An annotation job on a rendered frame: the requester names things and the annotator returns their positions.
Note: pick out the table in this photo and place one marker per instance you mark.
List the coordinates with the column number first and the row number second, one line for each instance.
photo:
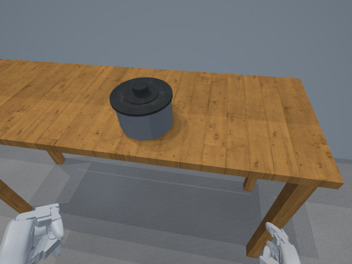
column 258, row 127

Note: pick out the pot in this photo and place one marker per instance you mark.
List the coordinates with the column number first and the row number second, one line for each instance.
column 147, row 127

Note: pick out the robot left hand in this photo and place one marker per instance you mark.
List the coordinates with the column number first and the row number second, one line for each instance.
column 41, row 228

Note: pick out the knob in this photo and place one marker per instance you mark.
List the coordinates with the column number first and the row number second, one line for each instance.
column 140, row 87

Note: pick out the robot right hand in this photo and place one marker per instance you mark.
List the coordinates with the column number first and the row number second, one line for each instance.
column 284, row 254

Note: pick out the lid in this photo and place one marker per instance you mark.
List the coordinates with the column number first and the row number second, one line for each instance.
column 158, row 97

